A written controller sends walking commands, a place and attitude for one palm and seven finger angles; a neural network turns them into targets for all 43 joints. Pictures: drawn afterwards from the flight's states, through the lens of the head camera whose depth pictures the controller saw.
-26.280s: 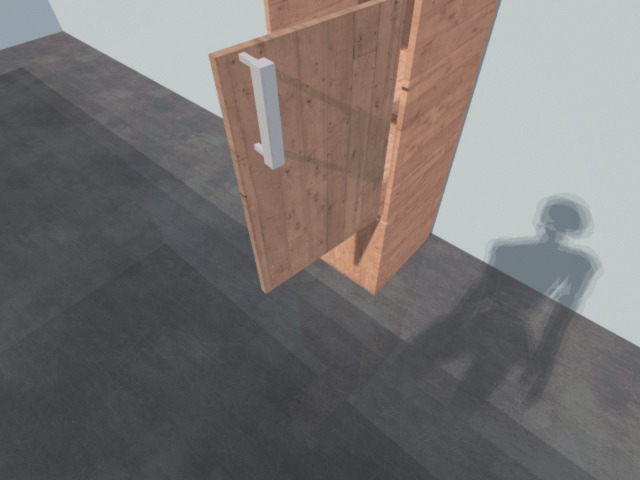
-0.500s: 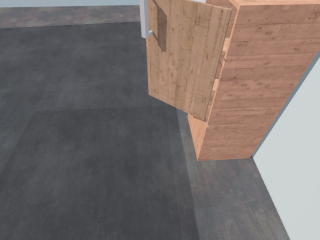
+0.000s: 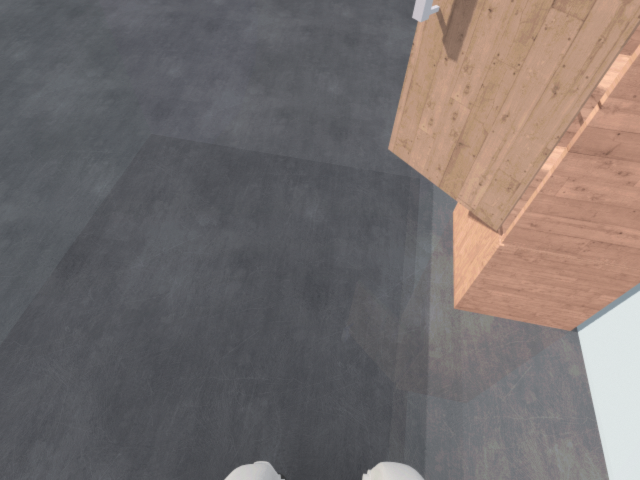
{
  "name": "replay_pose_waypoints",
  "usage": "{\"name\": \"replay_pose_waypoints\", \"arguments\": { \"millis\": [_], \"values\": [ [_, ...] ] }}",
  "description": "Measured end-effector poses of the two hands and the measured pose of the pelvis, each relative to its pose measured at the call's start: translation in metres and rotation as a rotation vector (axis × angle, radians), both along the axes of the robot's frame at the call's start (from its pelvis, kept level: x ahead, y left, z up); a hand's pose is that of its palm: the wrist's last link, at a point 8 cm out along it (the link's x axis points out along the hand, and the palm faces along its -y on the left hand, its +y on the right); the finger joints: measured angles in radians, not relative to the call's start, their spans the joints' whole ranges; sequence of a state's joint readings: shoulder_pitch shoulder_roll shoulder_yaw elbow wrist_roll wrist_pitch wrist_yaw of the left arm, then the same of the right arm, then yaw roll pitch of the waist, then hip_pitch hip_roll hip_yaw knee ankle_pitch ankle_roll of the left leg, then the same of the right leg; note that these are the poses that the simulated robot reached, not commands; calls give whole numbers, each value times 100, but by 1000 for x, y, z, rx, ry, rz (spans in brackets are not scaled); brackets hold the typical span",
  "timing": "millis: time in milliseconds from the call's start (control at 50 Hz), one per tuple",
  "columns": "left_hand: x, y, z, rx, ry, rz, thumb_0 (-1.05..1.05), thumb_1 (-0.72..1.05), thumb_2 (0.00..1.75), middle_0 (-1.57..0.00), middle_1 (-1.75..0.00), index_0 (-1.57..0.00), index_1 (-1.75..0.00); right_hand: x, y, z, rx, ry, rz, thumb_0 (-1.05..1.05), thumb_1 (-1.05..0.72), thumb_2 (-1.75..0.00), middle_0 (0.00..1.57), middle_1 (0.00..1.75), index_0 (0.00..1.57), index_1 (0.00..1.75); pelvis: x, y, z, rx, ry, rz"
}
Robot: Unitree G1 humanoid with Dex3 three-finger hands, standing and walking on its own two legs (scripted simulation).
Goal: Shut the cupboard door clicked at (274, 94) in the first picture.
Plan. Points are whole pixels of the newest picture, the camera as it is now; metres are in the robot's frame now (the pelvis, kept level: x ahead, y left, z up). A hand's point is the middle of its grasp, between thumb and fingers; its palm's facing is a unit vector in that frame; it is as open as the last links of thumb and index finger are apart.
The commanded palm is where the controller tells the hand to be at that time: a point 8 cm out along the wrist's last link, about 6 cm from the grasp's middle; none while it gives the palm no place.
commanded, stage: walk to a spot facing it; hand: left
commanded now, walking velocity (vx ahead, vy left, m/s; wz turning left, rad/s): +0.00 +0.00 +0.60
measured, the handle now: out of the picture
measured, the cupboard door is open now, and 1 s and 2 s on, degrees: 51 51 51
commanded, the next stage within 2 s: turn to face it in 1.50 s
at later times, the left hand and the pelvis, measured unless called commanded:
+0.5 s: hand out of the picture -0.03 +0.18 -0.16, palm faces +0.38 -0.89 -0.23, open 7.4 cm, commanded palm none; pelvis +0.00 -0.02 +0.01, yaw +22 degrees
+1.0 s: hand out of the picture +0.10 +0.25 -0.15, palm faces +0.57 -0.79 -0.25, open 7.4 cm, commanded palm none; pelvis +0.14 +0.03 +0.00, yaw +35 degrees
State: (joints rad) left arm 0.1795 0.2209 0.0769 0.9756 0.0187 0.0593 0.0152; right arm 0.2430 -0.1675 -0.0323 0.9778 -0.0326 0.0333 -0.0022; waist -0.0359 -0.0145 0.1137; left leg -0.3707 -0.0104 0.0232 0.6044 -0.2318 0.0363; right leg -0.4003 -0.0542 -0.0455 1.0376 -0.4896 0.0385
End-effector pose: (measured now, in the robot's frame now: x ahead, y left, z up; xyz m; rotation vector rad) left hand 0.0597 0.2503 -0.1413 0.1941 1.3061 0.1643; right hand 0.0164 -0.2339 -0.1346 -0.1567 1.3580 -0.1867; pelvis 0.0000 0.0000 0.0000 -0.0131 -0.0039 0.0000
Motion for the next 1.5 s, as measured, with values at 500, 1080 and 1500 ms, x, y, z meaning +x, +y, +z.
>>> {"name": "replay_pose_waypoints", "arguments": {
  "millis": [500,1080,1500],
  "values": [
    [-116,-25,16,6,-62,380,1,90,90,-20,-30,-21,-30,143,-16,25,-29,-114,429,1,-91,-90,20,30,19,30,-4,-24,11,36,9,390],
    [12,13,25,29,-135,625,0,90,90,-20,-30,-20,-30,294,84,0,37,13,625,1,-91,-90,20,30,20,30,161,41,10,21,12,652],
    [-9,78,-14,-125,101,944,1,91,90,-20,-30,-20,-30,490,358,21,74,-279,996,0,-91,-90,20,30,20,30,249,193,-4,-3,-10,863]
  ]
}}
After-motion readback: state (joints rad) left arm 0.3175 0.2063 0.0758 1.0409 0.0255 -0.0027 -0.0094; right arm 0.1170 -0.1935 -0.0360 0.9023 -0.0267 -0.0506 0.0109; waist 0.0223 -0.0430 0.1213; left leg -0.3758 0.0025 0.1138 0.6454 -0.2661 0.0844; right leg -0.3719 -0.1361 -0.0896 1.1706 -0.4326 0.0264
